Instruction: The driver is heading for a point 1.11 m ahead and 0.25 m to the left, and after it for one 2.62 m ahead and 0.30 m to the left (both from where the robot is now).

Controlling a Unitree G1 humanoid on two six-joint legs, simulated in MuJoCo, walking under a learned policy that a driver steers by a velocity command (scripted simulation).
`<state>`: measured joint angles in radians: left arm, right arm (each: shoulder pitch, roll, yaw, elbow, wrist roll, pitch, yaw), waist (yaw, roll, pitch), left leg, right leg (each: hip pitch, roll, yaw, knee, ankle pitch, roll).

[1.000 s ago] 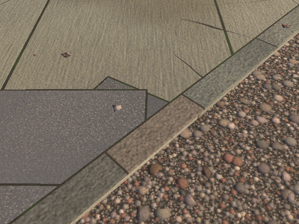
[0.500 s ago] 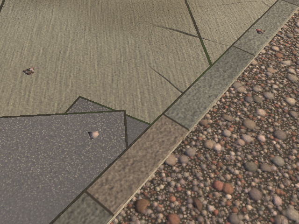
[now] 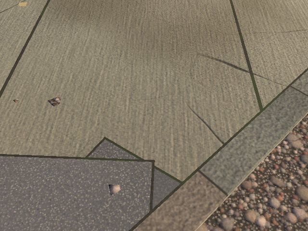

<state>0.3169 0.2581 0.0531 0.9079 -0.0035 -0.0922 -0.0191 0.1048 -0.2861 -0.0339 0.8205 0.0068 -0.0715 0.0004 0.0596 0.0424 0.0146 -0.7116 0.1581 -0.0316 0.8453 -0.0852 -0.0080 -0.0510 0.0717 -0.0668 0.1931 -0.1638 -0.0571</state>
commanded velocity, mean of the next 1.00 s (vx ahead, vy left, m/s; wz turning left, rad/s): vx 0.50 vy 0.00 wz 0.05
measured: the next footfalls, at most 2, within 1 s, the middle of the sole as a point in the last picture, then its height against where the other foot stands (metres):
left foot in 0.12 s outside the picture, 0.04 m higher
right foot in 0.64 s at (202, 230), level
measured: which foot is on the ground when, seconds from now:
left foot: up 0.00-0.10, down 0.12-0.68, up 0.70-1.00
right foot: down 0.00-0.18, up 0.20-0.62, down 0.64-1.00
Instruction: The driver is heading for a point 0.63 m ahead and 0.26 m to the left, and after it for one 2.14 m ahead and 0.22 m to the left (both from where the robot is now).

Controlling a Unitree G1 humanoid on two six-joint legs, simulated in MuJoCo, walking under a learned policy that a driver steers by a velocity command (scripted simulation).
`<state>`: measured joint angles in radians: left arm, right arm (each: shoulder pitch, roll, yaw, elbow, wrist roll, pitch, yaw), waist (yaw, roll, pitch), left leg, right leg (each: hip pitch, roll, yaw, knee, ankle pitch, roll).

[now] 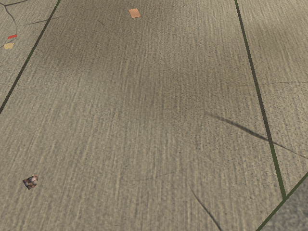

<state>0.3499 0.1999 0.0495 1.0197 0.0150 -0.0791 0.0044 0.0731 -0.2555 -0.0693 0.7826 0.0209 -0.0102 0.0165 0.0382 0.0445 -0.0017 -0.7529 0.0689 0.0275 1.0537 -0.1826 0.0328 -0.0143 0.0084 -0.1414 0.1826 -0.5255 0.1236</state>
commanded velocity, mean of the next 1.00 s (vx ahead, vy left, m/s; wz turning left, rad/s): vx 0.47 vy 0.00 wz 0.47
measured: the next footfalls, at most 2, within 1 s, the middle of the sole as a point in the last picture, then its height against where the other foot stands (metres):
left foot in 0.18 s outside the picture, level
right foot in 0.62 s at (174, 211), level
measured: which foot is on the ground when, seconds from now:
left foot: up 0.00-0.16, down 0.18-0.62, up 0.64-1.00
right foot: down 0.00-0.16, up 0.18-0.60, down 0.62-1.00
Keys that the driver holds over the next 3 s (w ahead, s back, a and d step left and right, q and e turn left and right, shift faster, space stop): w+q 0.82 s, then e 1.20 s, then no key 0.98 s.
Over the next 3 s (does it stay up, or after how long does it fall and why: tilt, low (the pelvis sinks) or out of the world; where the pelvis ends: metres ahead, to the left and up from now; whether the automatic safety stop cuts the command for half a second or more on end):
stays up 0.63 0.14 0.01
